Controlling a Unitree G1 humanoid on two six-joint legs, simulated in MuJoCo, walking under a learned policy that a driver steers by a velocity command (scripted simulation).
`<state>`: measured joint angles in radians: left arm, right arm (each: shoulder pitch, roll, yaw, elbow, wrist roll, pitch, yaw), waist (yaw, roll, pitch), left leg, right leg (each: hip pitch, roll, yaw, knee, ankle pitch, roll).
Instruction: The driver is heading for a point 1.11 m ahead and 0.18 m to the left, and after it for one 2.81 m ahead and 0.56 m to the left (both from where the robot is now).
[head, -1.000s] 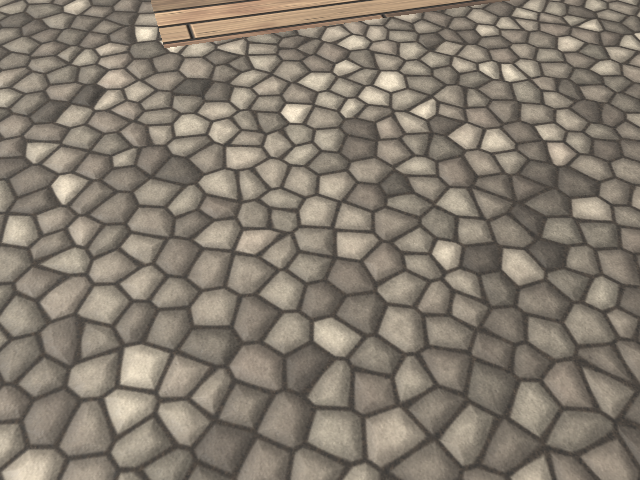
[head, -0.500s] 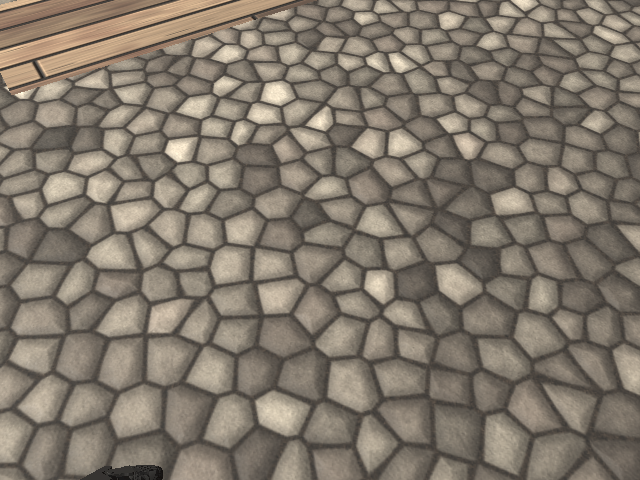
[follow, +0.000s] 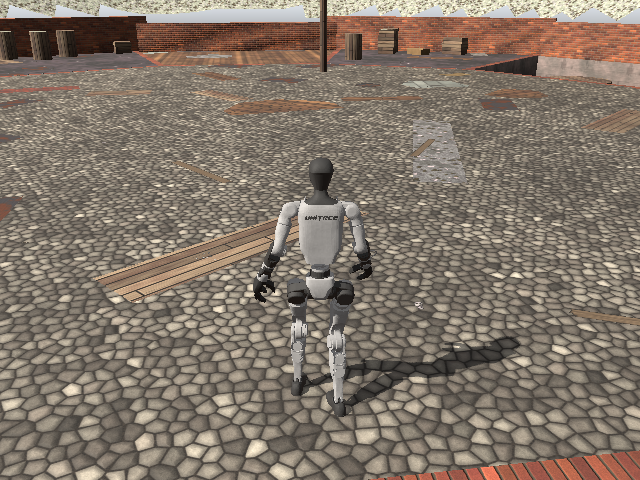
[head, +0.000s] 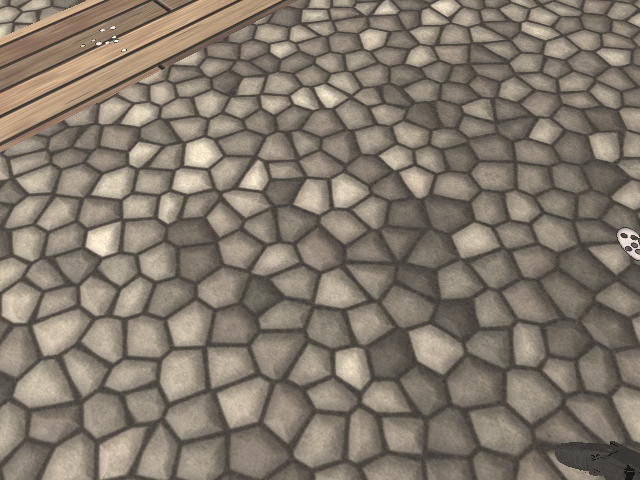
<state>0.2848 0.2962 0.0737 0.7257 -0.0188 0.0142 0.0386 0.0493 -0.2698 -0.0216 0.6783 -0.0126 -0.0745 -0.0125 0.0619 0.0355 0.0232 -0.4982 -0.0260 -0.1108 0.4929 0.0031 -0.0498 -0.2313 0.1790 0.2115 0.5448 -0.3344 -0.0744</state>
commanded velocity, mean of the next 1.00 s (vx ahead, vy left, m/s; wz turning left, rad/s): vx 0.03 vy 0.00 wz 0.06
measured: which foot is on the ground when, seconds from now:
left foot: down 0.00-1.00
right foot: down 0.00-0.02, up 0.04-0.32, down 0.34-0.82, up 0.84-1.00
